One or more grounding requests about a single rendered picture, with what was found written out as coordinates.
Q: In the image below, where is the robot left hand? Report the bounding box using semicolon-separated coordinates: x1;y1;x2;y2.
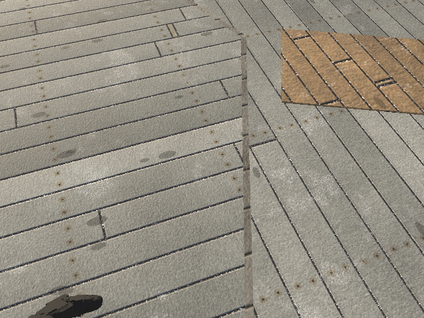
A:
28;294;103;318

